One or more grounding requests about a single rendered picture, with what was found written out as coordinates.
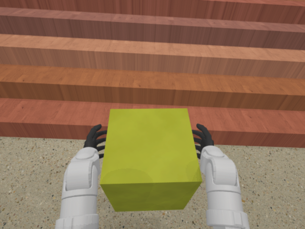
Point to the robot right hand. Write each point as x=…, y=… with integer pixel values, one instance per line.
x=206, y=139

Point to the robot left hand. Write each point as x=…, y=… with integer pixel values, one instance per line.
x=92, y=140

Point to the carton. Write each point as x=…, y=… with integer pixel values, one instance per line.
x=150, y=161

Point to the robot right forearm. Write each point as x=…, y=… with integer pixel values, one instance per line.
x=225, y=209

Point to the robot left forearm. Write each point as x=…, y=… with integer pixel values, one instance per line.
x=80, y=191

